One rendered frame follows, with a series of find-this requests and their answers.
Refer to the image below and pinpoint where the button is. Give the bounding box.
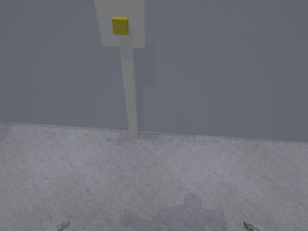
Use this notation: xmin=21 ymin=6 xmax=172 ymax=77
xmin=112 ymin=16 xmax=129 ymax=36

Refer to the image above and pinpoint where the right robot hand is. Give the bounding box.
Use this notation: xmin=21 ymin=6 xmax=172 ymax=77
xmin=244 ymin=221 xmax=267 ymax=231

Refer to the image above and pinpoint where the panel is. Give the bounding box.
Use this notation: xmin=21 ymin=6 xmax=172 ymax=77
xmin=94 ymin=0 xmax=145 ymax=140

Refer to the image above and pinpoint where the left robot hand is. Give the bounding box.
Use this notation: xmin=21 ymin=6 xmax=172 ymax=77
xmin=44 ymin=219 xmax=70 ymax=231

